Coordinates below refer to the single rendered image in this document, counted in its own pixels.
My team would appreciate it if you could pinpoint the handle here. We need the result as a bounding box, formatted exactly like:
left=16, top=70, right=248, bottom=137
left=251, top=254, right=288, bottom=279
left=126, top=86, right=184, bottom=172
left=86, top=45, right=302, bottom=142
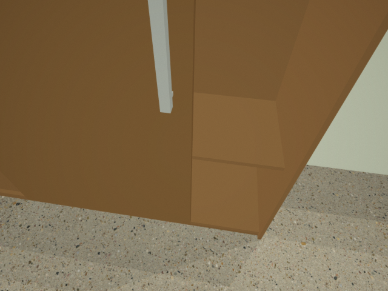
left=148, top=0, right=173, bottom=113

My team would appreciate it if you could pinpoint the wardrobe door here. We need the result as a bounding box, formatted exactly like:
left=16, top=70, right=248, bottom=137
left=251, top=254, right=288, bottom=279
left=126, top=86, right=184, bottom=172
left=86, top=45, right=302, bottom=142
left=0, top=172, right=20, bottom=192
left=0, top=0, right=196, bottom=224

